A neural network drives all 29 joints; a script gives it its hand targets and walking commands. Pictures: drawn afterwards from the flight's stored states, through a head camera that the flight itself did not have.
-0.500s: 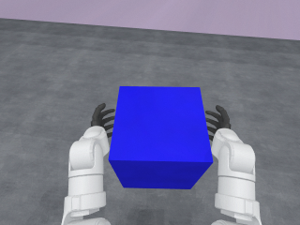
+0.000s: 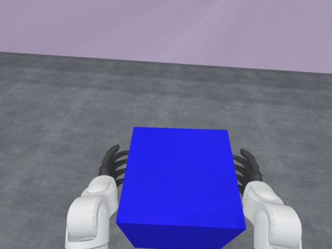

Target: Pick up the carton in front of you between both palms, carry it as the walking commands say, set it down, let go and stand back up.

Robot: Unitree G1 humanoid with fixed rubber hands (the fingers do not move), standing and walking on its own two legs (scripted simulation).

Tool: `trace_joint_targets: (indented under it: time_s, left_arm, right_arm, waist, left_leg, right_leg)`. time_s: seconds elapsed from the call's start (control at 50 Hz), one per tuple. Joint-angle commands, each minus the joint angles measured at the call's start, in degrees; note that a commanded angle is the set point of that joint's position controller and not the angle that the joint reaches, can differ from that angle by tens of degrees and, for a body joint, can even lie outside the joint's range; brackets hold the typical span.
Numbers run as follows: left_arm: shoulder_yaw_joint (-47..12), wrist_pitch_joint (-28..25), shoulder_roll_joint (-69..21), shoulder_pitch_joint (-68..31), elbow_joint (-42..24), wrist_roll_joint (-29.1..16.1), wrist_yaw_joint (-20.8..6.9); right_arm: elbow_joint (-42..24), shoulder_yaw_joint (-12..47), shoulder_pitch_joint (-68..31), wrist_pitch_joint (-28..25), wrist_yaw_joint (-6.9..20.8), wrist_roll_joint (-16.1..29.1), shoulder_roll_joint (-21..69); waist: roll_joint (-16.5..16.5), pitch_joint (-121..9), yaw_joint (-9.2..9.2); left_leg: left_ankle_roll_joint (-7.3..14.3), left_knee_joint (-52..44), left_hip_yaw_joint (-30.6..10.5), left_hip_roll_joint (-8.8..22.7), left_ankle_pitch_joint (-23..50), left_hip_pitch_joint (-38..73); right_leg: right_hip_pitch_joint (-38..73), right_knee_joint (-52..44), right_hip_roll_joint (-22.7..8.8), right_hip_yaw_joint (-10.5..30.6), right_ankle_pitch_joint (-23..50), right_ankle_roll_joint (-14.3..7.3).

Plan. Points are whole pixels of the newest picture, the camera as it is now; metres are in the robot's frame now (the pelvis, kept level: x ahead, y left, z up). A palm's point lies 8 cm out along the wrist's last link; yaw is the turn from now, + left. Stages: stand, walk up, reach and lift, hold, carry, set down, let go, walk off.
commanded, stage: carry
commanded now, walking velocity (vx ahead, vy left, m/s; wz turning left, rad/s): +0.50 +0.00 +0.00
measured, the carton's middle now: (177, 193) +0.27 +0.00 +0.03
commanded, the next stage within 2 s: none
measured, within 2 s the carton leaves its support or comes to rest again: neither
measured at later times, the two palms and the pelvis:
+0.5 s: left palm (119, 113) +0.50 +0.18 +0.08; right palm (218, 114) +0.49 -0.12 +0.09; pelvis +0.26 +0.03 +0.00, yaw -2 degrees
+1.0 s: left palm (129, 101) +0.54 +0.16 +0.09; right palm (223, 105) +0.53 -0.14 +0.09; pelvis +0.31 +0.01 +0.00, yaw -2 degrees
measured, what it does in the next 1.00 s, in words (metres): walks ahead: left foot, then right foot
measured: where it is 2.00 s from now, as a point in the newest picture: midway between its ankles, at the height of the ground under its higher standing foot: outside the picture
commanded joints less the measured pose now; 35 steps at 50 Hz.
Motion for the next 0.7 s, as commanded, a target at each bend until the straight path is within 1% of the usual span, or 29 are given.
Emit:
trace_joint_targets:
  time_s: [0.0, 0.02, 0.04, 0.06, 0.08, 0.1, 0.14, 0.18, 0.22, 0.24, 0.28, 0.3, 0.32, 0.34, 0.36, 0.38, 0.4, 0.42, 0.44, 0.46, 0.48, 0.5, 0.52, 0.54, 0.56, 0.58, 0.6, 0.64, 0.68]
  left_arm:
    - [-30.17, 2.43, -40.95, -14.57, -10.33, -9.68, -1.56]
    - [-30.48, 2.52, -42.41, -15.64, -11.25, -9.94, -2.12]
    - [-31.33, 2.35, -43.45, -17.58, -12.43, -10.33, -2.68]
    - [-32.15, 2.16, -43.73, -18.62, -13.17, -10.73, -3.15]
    - [-32.85, 1.93, -43.89, -18.8, -13.5, -11.1, -3.55]
    - [-33.17, 1.74, -43.62, -18.03, -13.55, -11.23, -3.86]
    - [-33.32, 1.48, -42.14, -15.98, -13.32, -11.22, -4.1]
    - [-33.06, 1.42, -40.2, -13.83, -12.99, -10.99, -3.93]
    - [-32.53, 1.53, -38.5, -12.03, -13.14, -10.6, -3.48]
    - [-32.26, 1.62, -37.82, -11.38, -13.32, -10.34, -3.2]
    - [-31.48, 1.96, -35.92, -11.26, -12.98, -9.56, -2.52]
    - [-31.01, 2.19, -34.72, -11.59, -12.53, -9.16, -2.08]
    - [-30.59, 2.48, -33.55, -12.19, -12.16, -8.86, -1.61]
    - [-30.13, 2.78, -32.34, -12.37, -11.63, -8.58, -1.14]
    - [-29.67, 3.07, -31.36, -12.47, -10.96, -8.3, -0.6]
    - [-29.67, 3.57, -30.58, -13.59, -11.29, -8.5, -0.15]
    - [-30.39, 4.07, -30.28, -12.86, -12.18, -9.0, -0.08]
    - [-31.44, 4.17, -31.59, -12.81, -12.98, -9.58, -0.3]
    - [-32.2, 3.96, -34.24, -14.02, -12.83, -9.95, -0.75]
    - [-32.68, 3.59, -36.69, -15.04, -12.94, -10.27, -1.29]
    - [-33.16, 3.22, -39.65, -16.25, -12.49, -10.61, -1.84]
    - [-33.65, 2.73, -41.78, -16.48, -12.64, -10.6, -2.34]
    - [-33.94, 2.31, -43.08, -16.2, -12.89, -10.48, -2.78]
    - [-34.21, 1.86, -44.18, -15.9, -13.07, -10.31, -3.07]
    - [-33.96, 1.69, -44.41, -16.59, -13.4, -9.9, -3.25]
    - [-33.77, 1.75, -43.82, -16.84, -13.74, -9.79, -3.34]
    - [-33.65, 1.81, -42.81, -16.35, -13.99, -9.92, -3.32]
    - [-32.83, 2.07, -39.92, -14.76, -13.47, -9.76, -2.85]
    - [-31.7, 2.6, -37.09, -12.94, -12.32, -9.08, -2.13]
  right_arm:
    - [-11.71, 33.51, -18.69, 2.53, 1.23, 10.43, 40.73]
    - [-11.55, 33.96, -19.53, 2.45, 1.7, 10.73, 42.22]
    - [-11.07, 34.33, -19.83, 2.15, 2.11, 10.69, 43.7]
    - [-10.75, 34.57, -19.51, 1.78, 2.43, 10.62, 44.73]
    - [-10.77, 34.8, -19.06, 1.43, 2.55, 10.23, 45.07]
    - [-10.76, 34.94, -18.39, 1.15, 2.53, 9.89, 45.03]
    - [-10.41, 34.88, -16.37, 0.79, 2.19, 9.01, 43.98]
    - [-10.38, 34.71, -14.14, 0.7, 1.64, 8.24, 42.37]
    - [-11.38, 34.8, -13.2, 0.88, 1.2, 8.08, 40.67]
    - [-12.0, 34.89, -13.18, 1.05, 1.05, 8.28, 39.94]
    - [-12.11, 34.53, -13.76, 1.53, 0.74, 8.46, 37.76]
    - [-11.55, 34.02, -13.89, 1.8, 0.51, 8.41, 36.36]
    - [-10.85, 33.39, -13.59, 2.05, 0.26, 8.24, 35.08]
    - [-10.43, 32.62, -13.63, 2.33, 0.03, 7.99, 33.7]
    - [-9.77, 31.66, -13.3, 2.69, -0.16, 7.79, 32.33]
    - [-9.15, 30.86, -13.82, 2.81, -0.47, 7.8, 31.31]
    - [-7.73, 30.52, -12.35, 2.67, -0.74, 8.54, 31.56]
    - [-7.66, 30.15, -10.9, 2.37, -0.6, 9.06, 33.66]
    - [-7.93, 30.23, -11.9, 2.03, -0.15, 9.29, 36.21]
    - [-8.54, 31.01, -12.94, 1.66, 0.54, 9.51, 38.71]
    - [-8.94, 31.74, -14.53, 1.24, 1.18, 9.63, 40.86]
    - [-9.45, 32.53, -15.27, 0.88, 1.78, 9.91, 42.58]
    - [-9.97, 33.43, -15.78, 0.52, 2.34, 10.25, 43.92]
    - [-11.07, 34.15, -16.98, 0.29, 2.86, 10.48, 44.52]
    - [-11.62, 35.02, -18.74, 0.19, 3.24, 11.05, 45.11]
    - [-11.46, 35.4, -18.67, 0.19, 3.37, 11.25, 44.94]
    - [-11.82, 35.39, -18.16, 0.27, 3.3, 11.14, 43.94]
    - [-11.62, 34.78, -16.86, 0.8, 2.7, 10.74, 41.43]
    - [-10.82, 34.05, -15.23, 1.56, 1.86, 10.08, 38.82]
  waist:
    - [-13.42, -15.39, 0.61]
    - [-7.64, -13.67, 0.54]
    - [-3.93, -11.78, 0.15]
    - [-3.99, -10.24, -0.16]
    - [-6.08, -9.51, -0.14]
    - [-7.56, -8.24, -0.08]
    - [-8.63, -6.44, -0.15]
    - [-9.76, -5.5, -0.22]
    - [-11.18, -4.7, -0.05]
    - [-11.49, -4.39, 0.06]
    - [-11.48, -3.8, 0.27]
    - [-11.06, -3.49, 0.23]
    - [-9.53, -3.29, -0.24]
    - [-7.6, -3.43, -0.43]
    - [-5.76, -5.6, -0.46]
    - [2.64, -11.19, -0.97]
    - [9.74, -16.76, -1.8]
    - [10.28, -17.12, -1.37]
    - [8.03, -17.34, -1.04]
    - [6.19, -16.46, -0.97]
    - [6.33, -16.07, -0.73]
    - [6.38, -16.6, -0.47]
    - [5.84, -17.19, -0.39]
    - [3.24, -16.36, -0.29]
    - [0.76, -14.44, -0.57]
    - [-1.51, -13.38, -0.74]
    - [-2.53, -12.77, -0.84]
    - [-2.43, -13.56, -0.83]
    - [-3.22, -13.32, -0.79]
  left_leg:
    - [0.43, 30.56, -3.51, -0.67, -1.94, -36.18]
    - [0.91, 29.25, -4.33, 1.6, 1.14, -35.2]
    - [0.91, 25.05, -4.95, 3.82, 4.22, -32.87]
    - [0.62, 20.21, -4.7, 4.87, 6.45, -30.2]
    - [0.08, 16.12, -3.0, 4.47, 8.39, -28.36]
    - [-0.59, 12.36, -1.45, 4.08, 9.85, -27.25]
    - [-1.96, 4.47, 0.91, 3.5, 12.33, -25.95]
    - [-2.13, -3.24, 3.38, 2.34, 15.87, -22.98]
    - [-1.97, -7.45, 5.2, 0.83, 20.61, -21.12]
    - [-1.89, -8.93, 5.54, 0.34, 23.36, -20.05]
    - [-1.56, -12.37, 6.0, -0.06, 27.04, -17.13]
    - [-1.31, -14.94, 6.73, -0.5, 28.63, -14.68]
    - [-1.06, -19.57, 8.1, -1.1, 32.3, -10.44]
    - [-1.11, -22.91, 8.6, -1.23, 35.8, -5.03]
    - [-0.82, -21.59, 4.5, 3.43, 46.2, 3.33]
    - [4.01, -16.26, -5.74, 13.71, 70.09, 14.52]
    - [10.69, -17.52, -13.74, 19.37, 71.91, 19.47]
    - [11.43, -21.89, -15.67, 19.39, 63.01, 15.9]
    - [10.15, -23.81, -14.3, 17.77, 53.71, 14.21]
    - [8.5, -25.2, -12.35, 16.54, 46.11, 11.59]
    - [6.58, -26.06, -9.77, 14.93, 38.52, 8.61]
    - [4.75, -26.3, -7.17, 13.23, 31.51, 6.23]
    - [3.37, -26.22, -4.85, 11.77, 26.28, 4.0]
    - [2.07, -26.06, -2.26, 10.55, 20.84, 3.25]
    - [1.81, -24.31, -1.47, 9.35, 23.45, 3.03]
    - [1.87, -21.75, -0.98, 8.3, 30.62, 2.12]
    - [2.11, -19.49, -0.63, 7.95, 37.38, 2.16]
    - [2.9, -15.55, -0.08, 7.89, 44.82, 3.15]
    - [3.35, -13.07, 0.49, 7.68, 47.36, 2.06]
  right_leg:
    - [40.74, -12.0, -23.32, 36.64, 7.48, -10.78]
    - [35.7, -12.55, -21.78, 31.72, 9.35, -9.14]
    - [29.86, -14.57, -20.32, 27.04, 5.37, -6.7]
    - [24.97, -16.86, -18.59, 22.75, -0.6, -4.5]
    - [22.3, -18.51, -17.12, 19.16, -4.3, -3.45]
    - [20.43, -19.58, -16.4, 16.49, -2.93, -3.49]
    - [19.23, -19.75, -15.44, 12.01, 5.15, -4.02]
    - [19.15, -17.57, -13.88, 7.27, 14.96, -2.77]
    - [19.85, -15.82, -12.83, 4.91, 21.54, -1.38]
    - [20.14, -14.94, -12.56, 4.16, 23.34, -0.81]
    - [20.67, -11.74, -11.79, 2.82, 23.34, 0.37]
    - [20.47, -9.1, -11.28, 2.27, 21.7, 1.15]
    - [19.38, -5.02, -10.12, 0.94, 19.39, 2.38]
    - [17.34, -0.99, -8.88, 0.52, 19.55, 3.83]
    - [12.8, 3.36, -7.92, 0.95, 13.25, 5.81]
    - [6.39, 12.04, -5.39, 3.17, -5.36, 7.78]
    - [2.26, 18.09, -2.85, 5.73, -20.59, 8.38]
    - [2.66, 18.53, -2.74, 8.02, -28.43, 7.55]
    - [3.39, 14.35, -3.16, 9.62, -29.94, 6.45]
    - [5.0, 8.2, -3.72, 10.05, -30.21, 5.74]
    - [8.23, 2.1, -3.6, 9.29, -26.52, 5.21]
    - [12.0, -2.33, -3.1, 7.95, -19.07, 4.95]
    - [15.45, -5.06, -3.09, 7.17, -13.04, 4.8]
    - [14.82, -6.79, -5.08, 8.48, -10.98, 4.73]
    - [14.29, -6.93, -6.56, 10.01, -9.2, 4.94]
    - [15.37, -5.33, -7.83, 10.63, -4.41, 5.19]
    - [15.12, -3.65, -7.91, 10.24, -0.93, 5.38]
    - [14.18, -2.23, -7.65, 9.86, 4.02, 5.47]
    - [13.99, -1.18, -7.65, 9.81, 9.53, 5.34]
